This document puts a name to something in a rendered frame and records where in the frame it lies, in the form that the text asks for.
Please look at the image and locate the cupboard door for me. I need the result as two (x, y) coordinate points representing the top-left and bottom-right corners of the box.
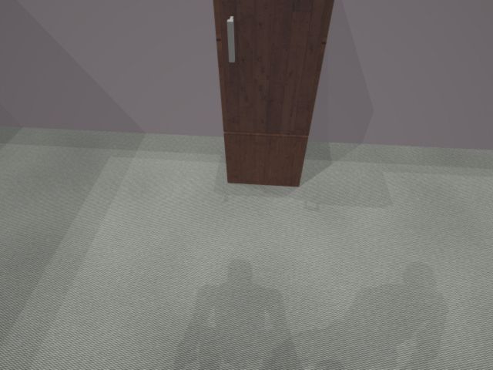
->
(219, 0), (328, 134)

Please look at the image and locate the handle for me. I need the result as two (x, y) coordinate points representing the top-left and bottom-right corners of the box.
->
(227, 16), (235, 62)

